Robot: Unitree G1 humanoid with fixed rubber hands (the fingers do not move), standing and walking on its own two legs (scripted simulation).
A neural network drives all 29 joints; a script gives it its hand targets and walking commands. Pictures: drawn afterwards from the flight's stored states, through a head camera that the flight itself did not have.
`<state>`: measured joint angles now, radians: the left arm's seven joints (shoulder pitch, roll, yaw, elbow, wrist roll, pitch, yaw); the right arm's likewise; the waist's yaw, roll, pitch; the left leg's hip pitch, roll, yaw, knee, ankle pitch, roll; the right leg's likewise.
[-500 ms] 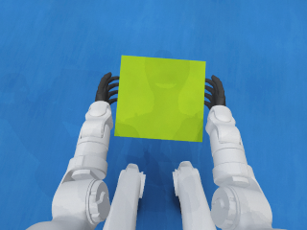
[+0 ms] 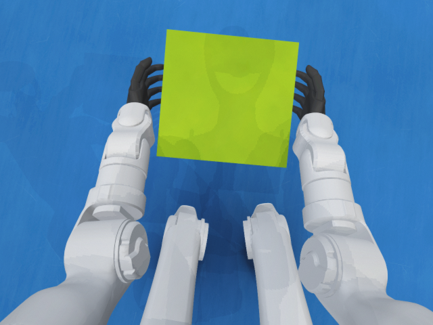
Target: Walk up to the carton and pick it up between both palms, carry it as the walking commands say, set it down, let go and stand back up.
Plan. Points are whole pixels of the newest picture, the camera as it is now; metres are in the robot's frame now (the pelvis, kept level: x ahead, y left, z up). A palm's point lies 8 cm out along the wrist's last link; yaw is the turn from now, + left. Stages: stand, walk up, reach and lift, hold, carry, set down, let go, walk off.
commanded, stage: set down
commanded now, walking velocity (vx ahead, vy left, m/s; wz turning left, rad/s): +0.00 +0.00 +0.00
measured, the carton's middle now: (223, 111) +0.50 +0.00 -0.18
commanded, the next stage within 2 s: none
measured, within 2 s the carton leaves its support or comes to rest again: rests again in 1.88 s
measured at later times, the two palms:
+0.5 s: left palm (153, 108) +0.50 +0.15 -0.18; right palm (296, 116) +0.49 -0.15 -0.18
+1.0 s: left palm (160, 112) +0.52 +0.15 -0.26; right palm (285, 119) +0.50 -0.15 -0.26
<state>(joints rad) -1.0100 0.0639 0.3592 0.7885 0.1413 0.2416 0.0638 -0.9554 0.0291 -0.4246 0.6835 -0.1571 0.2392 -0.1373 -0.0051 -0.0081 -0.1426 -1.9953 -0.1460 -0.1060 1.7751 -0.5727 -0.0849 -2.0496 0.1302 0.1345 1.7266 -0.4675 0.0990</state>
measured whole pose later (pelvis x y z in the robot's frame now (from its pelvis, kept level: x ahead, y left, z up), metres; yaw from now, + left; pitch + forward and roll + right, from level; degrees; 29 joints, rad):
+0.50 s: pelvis -0.01 +0.00 -0.06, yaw +1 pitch +47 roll +0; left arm -1.17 0.13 0.30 0.85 0.10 0.24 0.09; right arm -1.10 -0.03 -0.44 0.73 -0.12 0.23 -0.14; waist -0.02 -0.01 -0.02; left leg -2.19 -0.17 -0.10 1.96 -0.59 -0.10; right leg -2.23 0.14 0.13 1.91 -0.49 0.12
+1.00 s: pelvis +0.00 +0.00 -0.10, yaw +1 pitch +44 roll -1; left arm -1.30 0.21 0.20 0.96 0.02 0.20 0.12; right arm -1.21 -0.09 -0.39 0.83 -0.05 0.20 -0.17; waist -0.03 -0.02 0.14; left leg -2.25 -0.18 -0.09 2.13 -0.63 -0.10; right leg -2.29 0.13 0.10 2.07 -0.54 0.12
